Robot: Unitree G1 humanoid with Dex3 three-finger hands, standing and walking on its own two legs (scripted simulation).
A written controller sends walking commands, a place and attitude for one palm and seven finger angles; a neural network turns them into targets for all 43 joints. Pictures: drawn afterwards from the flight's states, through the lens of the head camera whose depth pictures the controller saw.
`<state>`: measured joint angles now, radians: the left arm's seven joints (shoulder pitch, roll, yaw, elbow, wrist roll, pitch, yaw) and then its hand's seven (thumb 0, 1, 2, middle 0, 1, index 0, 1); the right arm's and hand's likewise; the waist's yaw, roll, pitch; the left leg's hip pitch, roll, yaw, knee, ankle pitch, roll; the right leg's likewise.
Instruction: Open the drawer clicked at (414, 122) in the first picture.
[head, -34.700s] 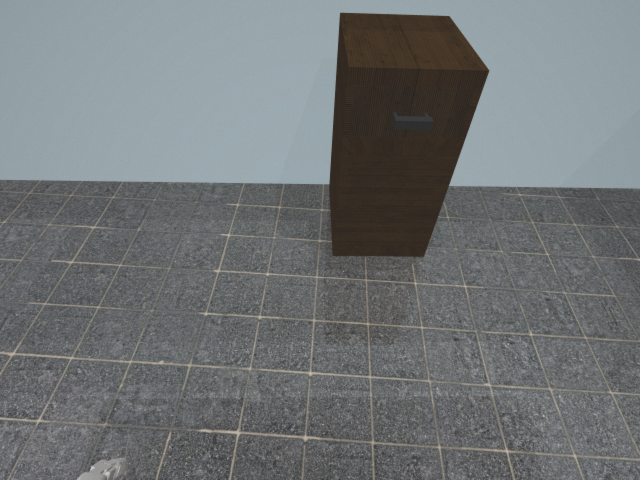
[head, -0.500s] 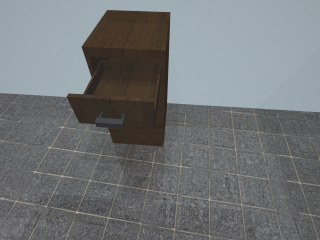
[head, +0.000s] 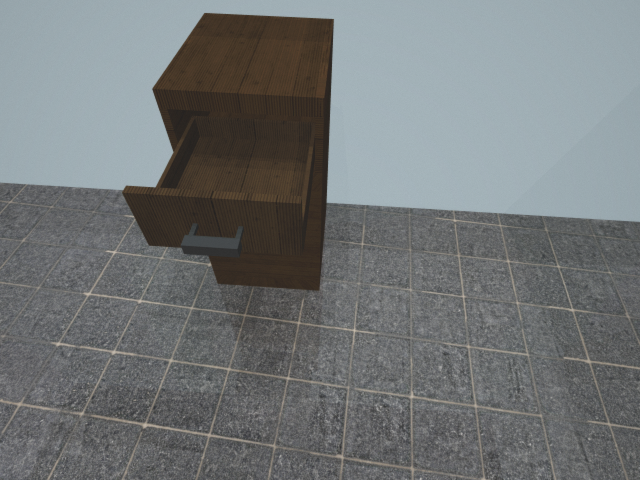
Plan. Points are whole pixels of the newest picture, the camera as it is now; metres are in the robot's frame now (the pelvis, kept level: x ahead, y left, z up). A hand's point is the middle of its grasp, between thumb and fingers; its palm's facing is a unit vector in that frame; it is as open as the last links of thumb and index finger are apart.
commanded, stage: look to check the result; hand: left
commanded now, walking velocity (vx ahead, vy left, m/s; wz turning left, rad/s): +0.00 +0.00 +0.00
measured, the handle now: (214, 237) +0.56 +0.24 -0.12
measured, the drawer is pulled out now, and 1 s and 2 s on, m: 0.28 0.28 0.28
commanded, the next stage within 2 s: stand and wait in 0.42 s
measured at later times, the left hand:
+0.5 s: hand out of the picture +0.03 +0.18 -0.17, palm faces +0.01 -0.98 -0.22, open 7.4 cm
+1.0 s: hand out of the picture +0.07 +0.19 -0.17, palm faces +0.00 -0.97 -0.26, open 7.4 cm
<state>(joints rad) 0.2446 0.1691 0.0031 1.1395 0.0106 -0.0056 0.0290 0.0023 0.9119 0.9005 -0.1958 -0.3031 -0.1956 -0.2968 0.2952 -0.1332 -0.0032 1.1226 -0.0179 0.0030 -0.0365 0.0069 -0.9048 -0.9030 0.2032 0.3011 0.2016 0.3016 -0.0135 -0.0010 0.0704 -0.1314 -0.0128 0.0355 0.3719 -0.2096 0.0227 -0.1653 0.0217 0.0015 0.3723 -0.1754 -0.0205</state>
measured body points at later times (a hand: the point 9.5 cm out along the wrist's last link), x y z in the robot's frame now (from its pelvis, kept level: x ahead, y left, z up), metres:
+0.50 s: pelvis +0.01 -0.01 +0.00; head +0.04 -0.01 +0.45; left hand +0.03 +0.23 -0.16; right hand +0.02 -0.23 -0.16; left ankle +0.00 +0.10 -0.75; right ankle +0.02 -0.11 -0.75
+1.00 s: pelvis +0.02 -0.02 +0.00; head +0.05 -0.02 +0.45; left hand +0.07 +0.24 -0.15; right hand +0.05 -0.26 -0.16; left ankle +0.00 +0.10 -0.75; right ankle +0.02 -0.11 -0.75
